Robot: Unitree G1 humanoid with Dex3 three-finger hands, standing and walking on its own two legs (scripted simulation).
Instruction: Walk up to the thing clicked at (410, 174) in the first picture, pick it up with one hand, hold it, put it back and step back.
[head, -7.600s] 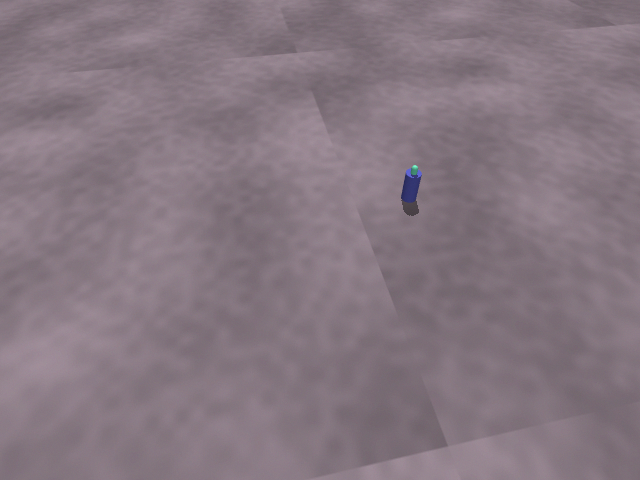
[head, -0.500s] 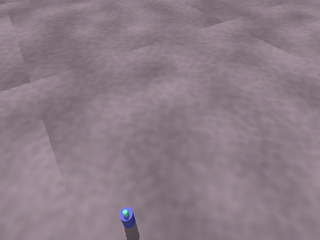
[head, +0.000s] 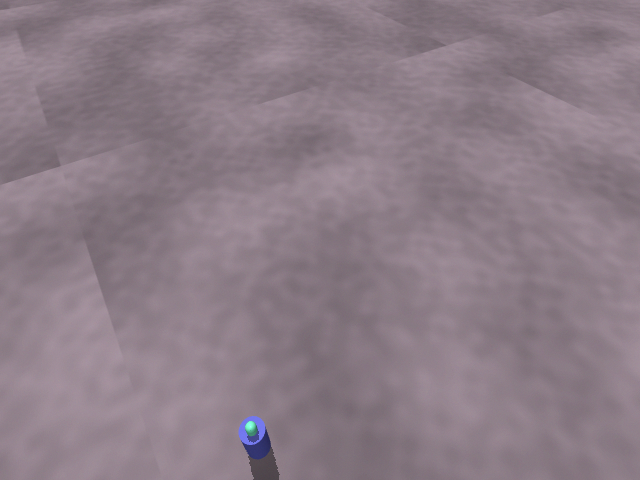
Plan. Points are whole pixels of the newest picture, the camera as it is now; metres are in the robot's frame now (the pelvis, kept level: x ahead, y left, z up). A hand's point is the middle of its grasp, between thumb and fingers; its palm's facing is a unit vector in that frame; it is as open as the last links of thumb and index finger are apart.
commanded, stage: go down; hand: left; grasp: from the side
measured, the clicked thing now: (254, 436) +0.36 +0.21 -0.69
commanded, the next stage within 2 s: none
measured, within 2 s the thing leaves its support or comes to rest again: neither
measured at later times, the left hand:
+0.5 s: hand out of the picture +0.13 +0.28 -0.21, palm faces +0.08 -0.94 -0.32, open 15.9 cm
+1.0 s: hand (142, 473) +0.20 +0.32 -0.29, palm faces +0.13 -0.96 -0.24, open 17.5 cm
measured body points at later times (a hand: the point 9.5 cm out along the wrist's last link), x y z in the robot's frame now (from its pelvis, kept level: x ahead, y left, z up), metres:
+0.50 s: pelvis -0.03 +0.00 -0.08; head +0.06 +0.01 +0.37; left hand +0.13 +0.33 -0.18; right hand +0.09 -0.27 -0.18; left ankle -0.01 +0.12 -0.75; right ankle -0.02 -0.14 -0.75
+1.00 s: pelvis -0.05 -0.01 -0.20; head +0.10 +0.03 +0.23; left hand +0.19 +0.37 -0.27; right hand +0.15 -0.27 -0.29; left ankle -0.02 +0.12 -0.75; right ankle -0.02 -0.14 -0.75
